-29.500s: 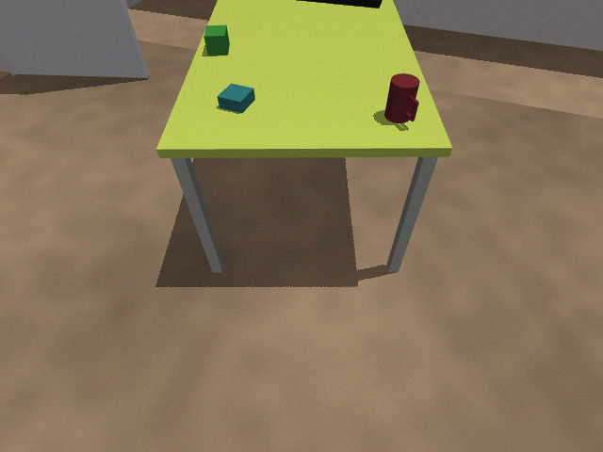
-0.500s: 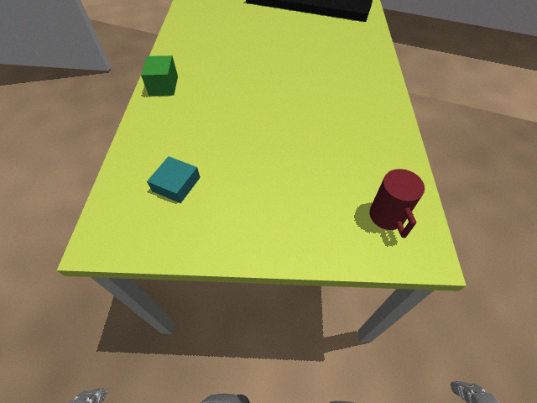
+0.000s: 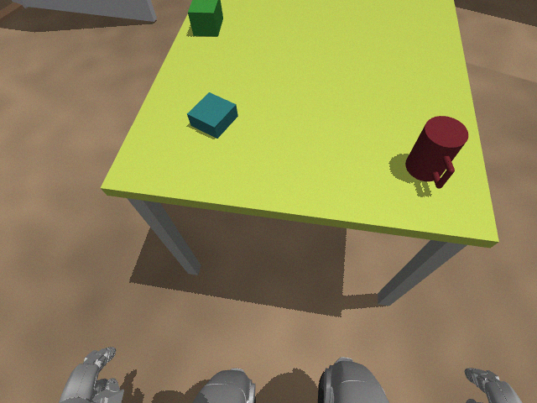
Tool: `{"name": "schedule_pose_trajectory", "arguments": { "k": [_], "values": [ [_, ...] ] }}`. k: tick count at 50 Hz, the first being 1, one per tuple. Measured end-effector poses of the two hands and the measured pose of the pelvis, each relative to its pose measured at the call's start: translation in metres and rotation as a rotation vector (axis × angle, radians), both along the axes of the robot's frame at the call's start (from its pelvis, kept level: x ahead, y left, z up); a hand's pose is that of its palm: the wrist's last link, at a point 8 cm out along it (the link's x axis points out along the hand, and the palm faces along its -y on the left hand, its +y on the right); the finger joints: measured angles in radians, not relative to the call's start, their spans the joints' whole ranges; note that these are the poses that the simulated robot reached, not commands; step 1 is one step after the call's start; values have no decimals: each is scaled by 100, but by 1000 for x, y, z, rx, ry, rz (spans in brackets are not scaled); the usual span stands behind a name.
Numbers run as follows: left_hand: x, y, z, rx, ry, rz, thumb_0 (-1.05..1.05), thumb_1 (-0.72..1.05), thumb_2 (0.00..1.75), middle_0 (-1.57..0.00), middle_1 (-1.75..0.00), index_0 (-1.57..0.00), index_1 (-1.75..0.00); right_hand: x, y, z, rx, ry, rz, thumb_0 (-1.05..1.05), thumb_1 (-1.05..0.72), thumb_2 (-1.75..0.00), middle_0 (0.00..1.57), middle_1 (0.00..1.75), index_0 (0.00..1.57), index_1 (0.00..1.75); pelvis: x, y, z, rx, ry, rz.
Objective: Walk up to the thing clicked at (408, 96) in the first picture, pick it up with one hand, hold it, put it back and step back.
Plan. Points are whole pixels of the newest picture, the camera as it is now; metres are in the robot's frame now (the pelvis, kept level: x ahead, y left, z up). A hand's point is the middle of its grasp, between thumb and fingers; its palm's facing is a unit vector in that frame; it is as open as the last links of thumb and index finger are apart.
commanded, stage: step back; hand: right
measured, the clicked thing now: (436, 157) +0.53 -0.29 -0.06
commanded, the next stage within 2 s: none
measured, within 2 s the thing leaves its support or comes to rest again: neither
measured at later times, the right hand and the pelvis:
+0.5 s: hand out of the picture -0.03 -0.26 -0.15, palm faces +0.10 +0.93 -0.35, open 7.4 cm; pelvis -0.13 +0.01 +0.01, yaw -8 degrees
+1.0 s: hand out of the picture -0.22 -0.21 -0.12, palm faces +0.06 +0.90 -0.42, open 7.4 cm; pelvis -0.29 +0.07 +0.01, yaw -8 degrees
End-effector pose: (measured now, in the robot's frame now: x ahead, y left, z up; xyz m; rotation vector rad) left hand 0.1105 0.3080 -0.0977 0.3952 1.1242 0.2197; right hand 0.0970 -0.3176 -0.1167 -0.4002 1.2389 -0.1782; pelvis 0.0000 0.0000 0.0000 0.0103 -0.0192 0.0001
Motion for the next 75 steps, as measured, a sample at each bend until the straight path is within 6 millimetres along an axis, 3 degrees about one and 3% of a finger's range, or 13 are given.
{"name": "schedule_pose_trajectory", "arguments": {
  "k": [5, 11, 19, 25, 29, 34, 40, 45, 50, 57, 63, 70, 75],
  "values": [
    [-26, 24, -9, -9, 32, 28, 0, 90, 90, -21, -30, -20, -30, -24, 22, 16, -3, -40, -4, 0, -91, -90, 21, 30, 20, 30, -24, 15, 3, -11, -21, -15],
    [-63, 31, -1, -15, 56, 21, 1, 91, 90, -20, -30, -20, -30, -48, 30, 34, -15, -85, -29, 0, -91, -90, 21, 30, 20, 30, -51, 20, 15, -27, -6, -59],
    [-116, 21, -3, 15, 102, -49, 1, 91, 90, -20, -30, -20, -30, -85, 18, 18, 15, -185, -69, 0, -90, -90, 21, 30, 20, 30, -100, 14, 1, -11, -15, -132],
    [-157, 7, 12, 18, 101, -70, 1, 90, 90, -20, -30, -20, -30, -143, 12, 7, 46, -131, -145, 0, -91, -90, 21, 30, 20, 30, -134, 13, 7, 0, -27, -141],
    [-163, 11, 23, 30, 60, -77, 1, 90, 90, -21, -30, -20, -30, -188, 14, 6, 35, -76, -157, 0, -91, -90, 21, 30, 20, 30, -154, 19, 12, 12, -15, -124],
    [-161, 24, 25, 41, -41, -94, 1, 90, 90, -21, -30, -20, -30, -239, 24, 2, 7, 13, -138, 0, -91, -90, 21, 30, 20, 30, -184, 32, 8, 4, -12, -86],
    [-177, 52, 5, 4, -90, -96, 0, 90, 90, -21, -30, -20, -30, -282, 50, 6, -23, 18, -116, 1, -91, -90, 21, 30, 20, 30, -228, 58, -3, 18, -34, -79],
    [-210, 60, 3, -19, -38, -80, 1, 91, 90, -20, -30, -20, -30, -312, 67, 27, -24, -11, -124, 0, -91, -90, 21, 30, 20, 30, -256, 65, 10, -24, -20, -92],
    [-259, 64, -1, -29, 24, -91, 0, 91, 90, -20, -30, -20, -30, -327, 69, 37, -36, -74, -127, 0, -90, -90, 21, 30, 20, 30, -287, 68, 14, -32, -12, -134],
    [-332, 57, -10, -9, 113, -125, 1, 91, 90, -20, -30, -20, -30, -358, 54, 23, -23, -167, -135, 0, -90, -90, 21, 30, 20, 30, -341, 62, 1, -15, -14, -198],
    [-397, 48, 7, 0, 134, -104, 1, 90, 90, -20, -30, -20, -30, -408, 50, 16, 9, -141, -182, 0, -91, -90, 21, 30, 20, 30, -382, 58, 9, 8, -26, -196],
    [-418, 60, 20, 39, 51, -104, 1, 90, 90, -21, -30, -20, -30, -475, 60, 10, 3, -52, -156, 0, -91, -90, 21, 30, 20, 30, -424, 66, 11, 21, -10, -140],
    [-425, 76, 8, 24, -46, -100, 1, 90, 90, -21, -30, -20, -30, -515, 77, 3, -13, -8, -118, 0, -91, -90, 21, 30, 20, 30, -461, 80, -1, 23, -21, -87]
  ]
}}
